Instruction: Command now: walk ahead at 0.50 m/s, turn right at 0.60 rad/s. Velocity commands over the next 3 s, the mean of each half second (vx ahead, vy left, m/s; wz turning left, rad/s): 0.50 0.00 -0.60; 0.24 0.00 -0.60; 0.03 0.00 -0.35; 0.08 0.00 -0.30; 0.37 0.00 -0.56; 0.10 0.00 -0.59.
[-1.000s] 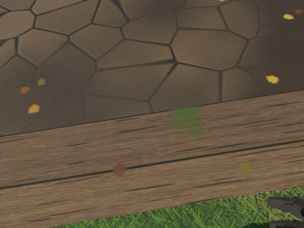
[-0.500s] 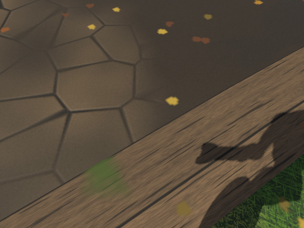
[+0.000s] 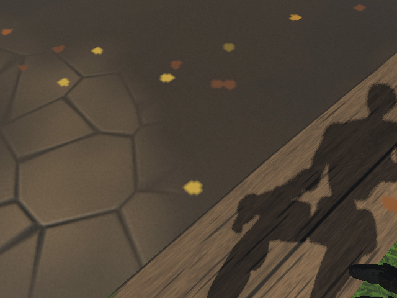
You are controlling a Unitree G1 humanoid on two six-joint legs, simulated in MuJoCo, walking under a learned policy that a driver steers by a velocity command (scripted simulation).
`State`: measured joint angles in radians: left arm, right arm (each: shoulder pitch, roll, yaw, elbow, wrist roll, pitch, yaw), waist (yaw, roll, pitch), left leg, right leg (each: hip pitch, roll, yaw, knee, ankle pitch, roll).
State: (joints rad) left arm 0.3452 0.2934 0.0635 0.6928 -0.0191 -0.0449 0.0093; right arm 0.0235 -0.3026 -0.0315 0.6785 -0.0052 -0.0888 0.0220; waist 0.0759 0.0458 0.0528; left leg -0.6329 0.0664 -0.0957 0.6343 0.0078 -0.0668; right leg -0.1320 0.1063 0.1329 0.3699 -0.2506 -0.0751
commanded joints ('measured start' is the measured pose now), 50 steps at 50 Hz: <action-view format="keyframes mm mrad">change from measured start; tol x32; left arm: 1 13 175 52 -41 -10 -10 9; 50 -180 181 53 -126 12 64 23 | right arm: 1 -82 -88 -24 -82 12 -20 7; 8 344 -270 -96 7 -14 -25 0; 50 66 -96 -29 -43 -1 78 -49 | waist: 1 -9 -125 -31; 6 -131 -147 -134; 8 -109 356 -371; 27 -164 12 35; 33 -37 -309 -273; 50 -73 -157 -170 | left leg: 1 165 -55 20 -94 67 11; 6 487 -19 10 -161 -86 110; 9 902 347 -716 -366 -667 301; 27 673 201 223 -460 152 207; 31 669 164 298 -39 731 141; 34 -29 -120 72 824 -746 9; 50 144 -70 -7 163 -250 -36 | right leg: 1 -98 -220 202 -69 103 -137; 6 -82 -167 235 228 161 -59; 8 -554 0 48 835 -359 39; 10 -666 -110 46 970 -208 65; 31 -165 -40 -240 177 171 -43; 34 562 -513 612 111 647 -401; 40 -57 -297 206 -27 655 -231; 50 -139 -209 248 12 301 -156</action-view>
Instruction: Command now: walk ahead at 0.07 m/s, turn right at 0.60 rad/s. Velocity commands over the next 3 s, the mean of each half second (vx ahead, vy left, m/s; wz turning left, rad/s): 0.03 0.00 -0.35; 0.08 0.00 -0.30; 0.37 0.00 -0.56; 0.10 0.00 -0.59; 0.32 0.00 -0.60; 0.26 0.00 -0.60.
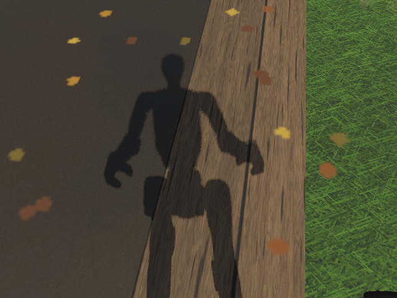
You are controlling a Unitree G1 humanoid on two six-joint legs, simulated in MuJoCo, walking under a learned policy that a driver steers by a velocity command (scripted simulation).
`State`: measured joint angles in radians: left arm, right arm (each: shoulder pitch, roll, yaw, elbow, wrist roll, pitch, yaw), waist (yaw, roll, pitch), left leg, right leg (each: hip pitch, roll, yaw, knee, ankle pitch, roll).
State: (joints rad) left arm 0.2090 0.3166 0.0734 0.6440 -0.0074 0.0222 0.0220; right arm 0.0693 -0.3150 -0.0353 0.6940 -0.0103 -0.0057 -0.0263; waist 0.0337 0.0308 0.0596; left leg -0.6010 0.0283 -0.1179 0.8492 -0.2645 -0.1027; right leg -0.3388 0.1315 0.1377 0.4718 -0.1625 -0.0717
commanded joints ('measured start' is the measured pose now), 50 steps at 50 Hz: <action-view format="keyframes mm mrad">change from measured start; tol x32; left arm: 1 -41 157 43 -76 0 0 9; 50 -90 60 20 -56 -22 -42 -22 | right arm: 1 10 -86 -26 -64 5 -8 2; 50 204 -137 -66 23 15 -61 -18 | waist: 1 -26 -154 -171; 6 -66 -162 -175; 8 -2 284 -154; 25 -103 -210 -169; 50 -77 104 34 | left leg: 1 123 -40 11 -86 6 6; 8 495 367 -432 -519 623 359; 25 338 21 95 -384 -29 82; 42 362 -39 153 -272 -157 84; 46 683 412 -472 -670 -480 331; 50 568 329 -192 -703 -283 264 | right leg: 1 80 -236 267 -73 208 -156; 11 -236 -30 57 741 -404 140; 23 283 -142 -59 -138 77 74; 39 98 -249 231 -72 199 -97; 43 -57 -181 223 -53 -450 -82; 50 -498 -202 -36 656 -236 62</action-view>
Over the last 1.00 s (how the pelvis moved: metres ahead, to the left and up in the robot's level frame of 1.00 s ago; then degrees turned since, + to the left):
0.45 -0.08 -0.01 -36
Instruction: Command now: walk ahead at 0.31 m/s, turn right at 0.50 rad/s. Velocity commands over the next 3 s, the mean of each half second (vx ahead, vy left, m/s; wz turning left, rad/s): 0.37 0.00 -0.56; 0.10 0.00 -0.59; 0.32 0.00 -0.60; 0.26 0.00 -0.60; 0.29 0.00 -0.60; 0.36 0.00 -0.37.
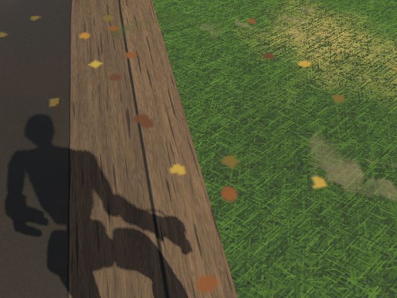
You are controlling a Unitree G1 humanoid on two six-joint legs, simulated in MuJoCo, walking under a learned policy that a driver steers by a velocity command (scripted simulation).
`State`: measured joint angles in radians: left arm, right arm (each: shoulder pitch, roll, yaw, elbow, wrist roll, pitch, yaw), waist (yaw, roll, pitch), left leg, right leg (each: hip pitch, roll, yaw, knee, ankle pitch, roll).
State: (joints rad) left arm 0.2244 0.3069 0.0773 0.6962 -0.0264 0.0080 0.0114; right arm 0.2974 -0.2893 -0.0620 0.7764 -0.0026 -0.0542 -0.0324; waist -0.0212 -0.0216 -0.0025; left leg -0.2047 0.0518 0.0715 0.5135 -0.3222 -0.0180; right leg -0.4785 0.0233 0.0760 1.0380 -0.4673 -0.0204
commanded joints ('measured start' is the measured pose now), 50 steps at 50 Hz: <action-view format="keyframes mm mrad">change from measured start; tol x32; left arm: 1 -117 57 12 -111 1 -25 -17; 13 267 204 90 -46 -10 -4 -34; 50 17 86 13 -120 14 52 21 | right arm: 1 -30 -164 -39 -60 2 -13 -12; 50 -226 -156 -39 -147 -10 43 5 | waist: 1 -27 161 101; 11 43 119 53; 14 102 -363 -191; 38 58 302 -405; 50 13 147 -121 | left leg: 1 127 272 -282 -385 -128 162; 10 82 280 22 -311 86 138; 12 9 214 127 11 423 91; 15 -666 -39 -139 858 -238 -19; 34 -241 -87 -151 -32 288 10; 37 408 311 -485 -26 1103 251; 42 58 220 -344 -189 375 244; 50 30 249 -166 -280 267 280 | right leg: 1 -307 -101 -8 60 126 21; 12 341 23 -208 -438 240 -88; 14 773 -294 596 -696 -105 -334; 24 285 -153 138 -753 905 -220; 35 387 -89 301 -447 754 -91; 38 -59 102 154 206 -278 52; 50 36 -91 -43 -88 85 92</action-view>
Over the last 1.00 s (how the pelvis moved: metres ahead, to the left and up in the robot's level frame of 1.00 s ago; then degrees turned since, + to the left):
0.07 0.02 0.00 -19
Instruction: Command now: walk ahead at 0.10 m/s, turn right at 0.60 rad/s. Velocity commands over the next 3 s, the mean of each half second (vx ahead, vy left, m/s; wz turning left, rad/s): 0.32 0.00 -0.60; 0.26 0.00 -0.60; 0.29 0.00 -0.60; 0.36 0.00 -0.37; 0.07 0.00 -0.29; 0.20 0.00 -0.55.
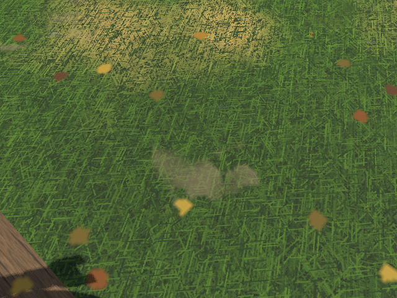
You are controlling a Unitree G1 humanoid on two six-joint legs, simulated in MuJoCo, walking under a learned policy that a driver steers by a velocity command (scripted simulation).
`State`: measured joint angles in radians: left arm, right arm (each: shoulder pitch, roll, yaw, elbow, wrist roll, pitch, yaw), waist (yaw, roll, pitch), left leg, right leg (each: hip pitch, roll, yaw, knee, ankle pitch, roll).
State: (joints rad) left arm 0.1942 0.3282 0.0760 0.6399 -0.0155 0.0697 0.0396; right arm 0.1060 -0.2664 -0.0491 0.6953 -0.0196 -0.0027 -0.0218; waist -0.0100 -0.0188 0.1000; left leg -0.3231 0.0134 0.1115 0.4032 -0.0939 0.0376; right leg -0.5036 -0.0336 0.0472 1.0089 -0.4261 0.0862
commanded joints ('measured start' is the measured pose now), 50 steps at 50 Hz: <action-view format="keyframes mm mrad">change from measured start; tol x32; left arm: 1 46 67 14 -67 2 -11 -15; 34 403 41 -2 16 -7 -104 -2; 50 -3 74 28 -119 -3 -28 -60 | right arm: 1 -39 -194 -57 -63 15 -6 -2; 50 -37 -228 -72 34 56 -37 24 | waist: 1 4 158 -217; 29 73 -149 -12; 34 -22 366 -588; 50 9 114 -144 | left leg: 1 121 285 -196 -193 -82 213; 7 -7 275 -116 -166 -457 110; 11 -633 15 -168 628 -445 -28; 29 -194 -31 -151 93 41 -54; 33 781 351 -554 121 337 200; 40 129 262 -204 -119 472 188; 50 194 303 -30 -120 193 140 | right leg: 1 91 -34 -34 -99 51 -28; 8 464 42 -145 -512 78 -176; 10 573 -314 614 -801 -342 -417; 12 489 -313 604 -909 -341 -407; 31 441 -95 285 -510 734 -197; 35 -185 58 168 377 -183 -36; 50 108 -39 -56 -318 230 -101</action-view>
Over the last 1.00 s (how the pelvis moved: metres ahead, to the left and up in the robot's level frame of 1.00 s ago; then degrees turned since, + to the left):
0.33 -0.12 0.00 -36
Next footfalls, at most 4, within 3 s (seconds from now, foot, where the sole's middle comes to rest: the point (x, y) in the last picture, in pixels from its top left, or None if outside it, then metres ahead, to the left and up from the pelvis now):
0.18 right None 0.04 -0.14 -0.77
0.64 left None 0.42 0.00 -0.78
1.08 right None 0.37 -0.28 -0.77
1.52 left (271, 227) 0.66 -0.24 -0.78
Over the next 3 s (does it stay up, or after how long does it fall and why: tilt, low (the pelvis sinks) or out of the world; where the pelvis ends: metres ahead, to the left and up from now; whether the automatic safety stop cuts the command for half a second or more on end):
stays up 0.62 -0.56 0.01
